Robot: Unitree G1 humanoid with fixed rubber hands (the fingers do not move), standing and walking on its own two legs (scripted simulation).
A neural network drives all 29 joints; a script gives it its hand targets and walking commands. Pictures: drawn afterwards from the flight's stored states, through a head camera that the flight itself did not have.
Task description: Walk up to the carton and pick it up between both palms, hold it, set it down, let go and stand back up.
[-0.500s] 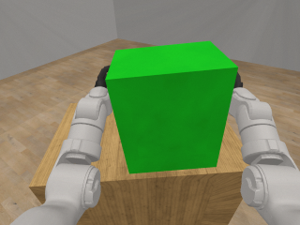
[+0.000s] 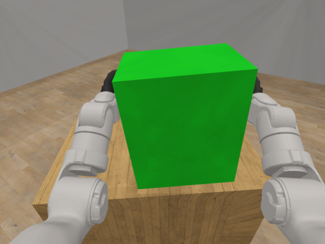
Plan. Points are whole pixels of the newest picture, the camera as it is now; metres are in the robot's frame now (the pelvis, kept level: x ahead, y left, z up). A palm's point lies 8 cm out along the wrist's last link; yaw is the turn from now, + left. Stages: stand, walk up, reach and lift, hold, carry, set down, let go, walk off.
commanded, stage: hold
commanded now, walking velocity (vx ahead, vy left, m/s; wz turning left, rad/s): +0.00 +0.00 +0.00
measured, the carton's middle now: (180, 118) +0.37 +0.00 +0.20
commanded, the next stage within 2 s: none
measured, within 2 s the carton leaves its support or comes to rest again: neither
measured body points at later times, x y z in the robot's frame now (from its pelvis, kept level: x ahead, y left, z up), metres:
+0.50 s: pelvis +0.00 +0.00 +0.00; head -0.08 +0.00 +0.44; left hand +0.39 +0.17 +0.25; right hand +0.40 -0.17 +0.26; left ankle +0.05 +0.09 -0.74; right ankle +0.06 -0.14 -0.74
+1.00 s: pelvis +0.00 +0.00 +0.00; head -0.08 +0.01 +0.44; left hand +0.39 +0.18 +0.26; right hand +0.40 -0.17 +0.26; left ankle +0.05 +0.09 -0.74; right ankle +0.06 -0.14 -0.74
